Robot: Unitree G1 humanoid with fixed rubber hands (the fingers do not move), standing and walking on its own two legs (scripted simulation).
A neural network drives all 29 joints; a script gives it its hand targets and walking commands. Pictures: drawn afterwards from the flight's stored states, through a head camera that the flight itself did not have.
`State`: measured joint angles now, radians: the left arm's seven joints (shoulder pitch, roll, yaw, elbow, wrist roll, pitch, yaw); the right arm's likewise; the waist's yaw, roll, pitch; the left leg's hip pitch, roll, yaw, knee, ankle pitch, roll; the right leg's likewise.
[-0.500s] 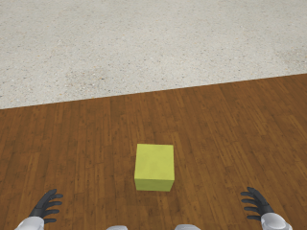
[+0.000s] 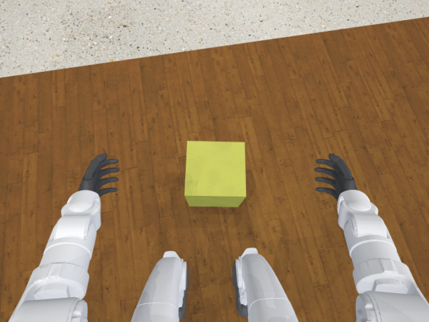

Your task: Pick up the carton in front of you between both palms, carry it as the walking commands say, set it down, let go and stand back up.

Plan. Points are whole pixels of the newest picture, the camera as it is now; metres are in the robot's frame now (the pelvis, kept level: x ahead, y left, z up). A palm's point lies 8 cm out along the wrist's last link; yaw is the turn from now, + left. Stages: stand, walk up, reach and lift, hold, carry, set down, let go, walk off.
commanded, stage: reach and lift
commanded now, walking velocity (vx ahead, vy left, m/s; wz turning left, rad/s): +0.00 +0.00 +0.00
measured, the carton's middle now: (214, 176) +0.49 -0.02 -0.58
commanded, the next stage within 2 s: none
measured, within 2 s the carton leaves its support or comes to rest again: neither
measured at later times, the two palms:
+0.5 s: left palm (138, 125) +0.50 +0.17 -0.15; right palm (298, 129) +0.49 -0.22 -0.15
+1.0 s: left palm (156, 161) +0.49 +0.17 -0.38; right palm (276, 163) +0.47 -0.22 -0.37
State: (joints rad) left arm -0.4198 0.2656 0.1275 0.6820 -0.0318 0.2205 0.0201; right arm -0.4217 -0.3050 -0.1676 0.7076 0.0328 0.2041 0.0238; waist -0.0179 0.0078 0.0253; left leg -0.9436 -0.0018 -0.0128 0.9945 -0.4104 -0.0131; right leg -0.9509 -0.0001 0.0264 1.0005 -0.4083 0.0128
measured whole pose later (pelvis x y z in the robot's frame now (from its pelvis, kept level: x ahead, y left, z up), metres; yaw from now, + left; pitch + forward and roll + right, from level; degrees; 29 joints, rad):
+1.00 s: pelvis -0.05 +0.00 -0.21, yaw +0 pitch +52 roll +0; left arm -1.27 0.31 0.19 0.93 -0.08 0.10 0.11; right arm -1.25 -0.32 -0.27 0.94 0.09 0.08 -0.07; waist -0.03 0.01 0.03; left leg -2.12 -0.06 -0.06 1.75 -0.54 -0.05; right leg -2.13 0.05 0.05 1.75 -0.53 0.04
